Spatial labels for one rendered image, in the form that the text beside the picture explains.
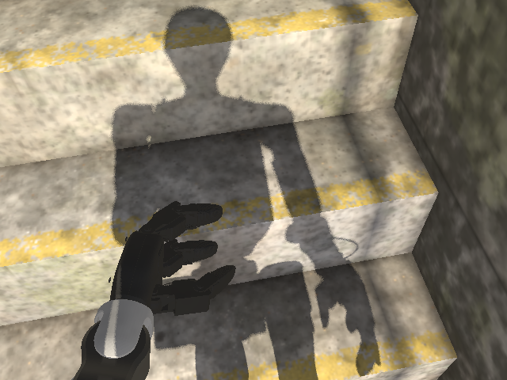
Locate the robot left hand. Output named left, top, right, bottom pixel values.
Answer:
left=109, top=201, right=236, bottom=316

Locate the robot left forearm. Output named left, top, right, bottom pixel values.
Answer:
left=71, top=299, right=154, bottom=380

